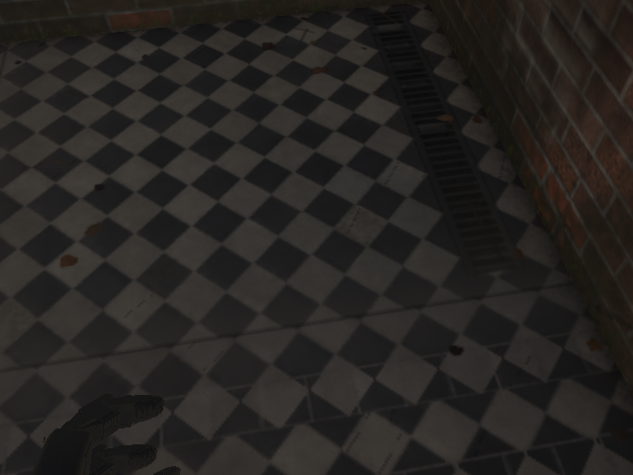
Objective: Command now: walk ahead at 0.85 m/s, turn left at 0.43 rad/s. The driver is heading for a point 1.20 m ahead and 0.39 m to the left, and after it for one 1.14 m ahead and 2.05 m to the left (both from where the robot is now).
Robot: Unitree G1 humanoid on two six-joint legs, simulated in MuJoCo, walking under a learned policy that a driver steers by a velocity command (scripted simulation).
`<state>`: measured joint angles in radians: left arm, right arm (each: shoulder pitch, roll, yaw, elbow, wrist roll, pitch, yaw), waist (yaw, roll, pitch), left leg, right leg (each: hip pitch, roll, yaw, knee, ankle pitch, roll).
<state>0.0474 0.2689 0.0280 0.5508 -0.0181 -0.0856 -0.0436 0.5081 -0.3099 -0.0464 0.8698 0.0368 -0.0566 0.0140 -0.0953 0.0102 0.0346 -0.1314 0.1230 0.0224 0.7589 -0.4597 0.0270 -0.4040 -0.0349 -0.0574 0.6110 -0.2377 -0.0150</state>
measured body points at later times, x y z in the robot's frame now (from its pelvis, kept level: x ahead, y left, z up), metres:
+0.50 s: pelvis +0.36 +0.02 -0.03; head +0.39 +0.03 +0.42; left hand +0.36 +0.31 -0.13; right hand +0.58 -0.20 -0.13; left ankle +0.43 +0.07 -0.73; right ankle +0.21 -0.18 -0.57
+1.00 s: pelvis +0.79 +0.14 +0.01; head +0.80 +0.17 +0.46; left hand +0.66 +0.41 -0.10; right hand +1.05 +0.02 -0.10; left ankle +0.62 +0.16 -0.61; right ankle +0.89 +0.08 -0.72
